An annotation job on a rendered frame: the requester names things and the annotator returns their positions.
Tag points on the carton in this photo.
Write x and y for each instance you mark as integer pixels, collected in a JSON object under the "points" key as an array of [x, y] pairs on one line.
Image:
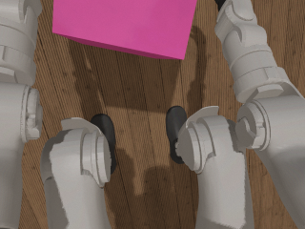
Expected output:
{"points": [[157, 29]]}

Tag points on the left robot upper arm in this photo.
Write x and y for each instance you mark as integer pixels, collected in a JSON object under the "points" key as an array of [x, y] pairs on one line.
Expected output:
{"points": [[21, 118]]}

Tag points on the robot right foot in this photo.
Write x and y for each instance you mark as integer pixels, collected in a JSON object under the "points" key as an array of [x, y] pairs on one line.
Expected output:
{"points": [[175, 118]]}

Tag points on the right robot forearm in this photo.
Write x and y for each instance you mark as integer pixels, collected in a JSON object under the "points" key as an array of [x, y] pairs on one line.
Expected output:
{"points": [[250, 59]]}

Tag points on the left robot thigh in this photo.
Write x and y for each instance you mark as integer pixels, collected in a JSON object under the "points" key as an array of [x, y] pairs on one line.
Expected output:
{"points": [[80, 167]]}

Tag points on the left robot forearm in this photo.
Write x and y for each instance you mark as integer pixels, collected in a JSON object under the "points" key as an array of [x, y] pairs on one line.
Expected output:
{"points": [[18, 37]]}

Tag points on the right robot upper arm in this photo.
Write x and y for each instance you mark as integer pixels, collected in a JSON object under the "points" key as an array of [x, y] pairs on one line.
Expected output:
{"points": [[274, 127]]}

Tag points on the right robot hand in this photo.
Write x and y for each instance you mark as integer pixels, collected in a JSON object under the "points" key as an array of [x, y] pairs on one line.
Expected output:
{"points": [[219, 3]]}

